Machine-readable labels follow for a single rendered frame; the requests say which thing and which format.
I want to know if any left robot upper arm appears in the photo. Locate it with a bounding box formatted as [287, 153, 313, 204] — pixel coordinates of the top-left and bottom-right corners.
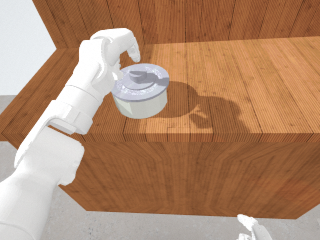
[0, 126, 85, 240]

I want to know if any lid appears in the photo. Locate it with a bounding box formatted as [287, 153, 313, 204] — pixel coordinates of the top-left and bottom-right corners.
[111, 63, 170, 103]

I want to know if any robot left hand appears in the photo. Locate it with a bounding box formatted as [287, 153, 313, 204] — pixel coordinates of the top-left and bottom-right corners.
[90, 28, 141, 81]

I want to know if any pot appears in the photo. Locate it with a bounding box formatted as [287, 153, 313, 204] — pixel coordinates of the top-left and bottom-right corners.
[112, 89, 167, 119]

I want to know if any robot right hand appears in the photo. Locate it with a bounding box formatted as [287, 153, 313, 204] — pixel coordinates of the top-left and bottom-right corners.
[236, 214, 272, 240]

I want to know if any knob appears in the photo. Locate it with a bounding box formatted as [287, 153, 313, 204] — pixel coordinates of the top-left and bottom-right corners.
[128, 66, 147, 82]

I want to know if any table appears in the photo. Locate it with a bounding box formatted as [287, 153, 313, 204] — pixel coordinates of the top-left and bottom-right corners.
[0, 0, 320, 220]

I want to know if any left robot forearm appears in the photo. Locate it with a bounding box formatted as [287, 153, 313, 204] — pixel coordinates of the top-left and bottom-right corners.
[14, 34, 120, 169]

